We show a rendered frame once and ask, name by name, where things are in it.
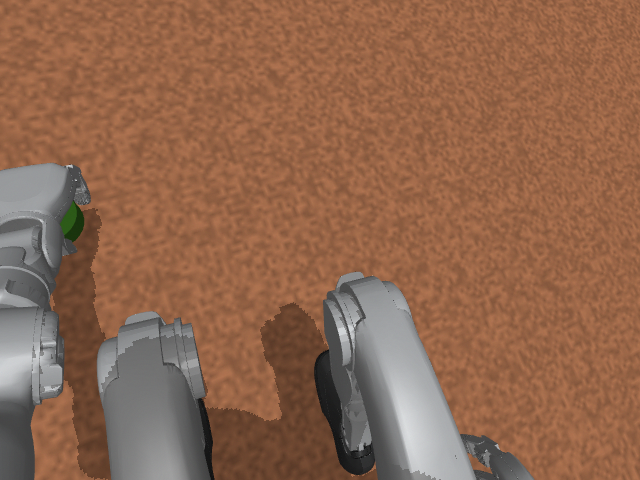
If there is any left robot arm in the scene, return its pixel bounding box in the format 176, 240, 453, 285
0, 211, 65, 480

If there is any tin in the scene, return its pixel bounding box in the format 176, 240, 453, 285
60, 201, 84, 243

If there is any left robot foot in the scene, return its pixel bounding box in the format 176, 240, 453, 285
198, 398, 215, 480

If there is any right robot hand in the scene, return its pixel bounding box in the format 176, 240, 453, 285
460, 434, 535, 480

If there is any left robot hand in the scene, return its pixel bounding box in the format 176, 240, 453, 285
0, 163, 91, 256

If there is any right robot foot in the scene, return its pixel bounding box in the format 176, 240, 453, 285
314, 350, 375, 475

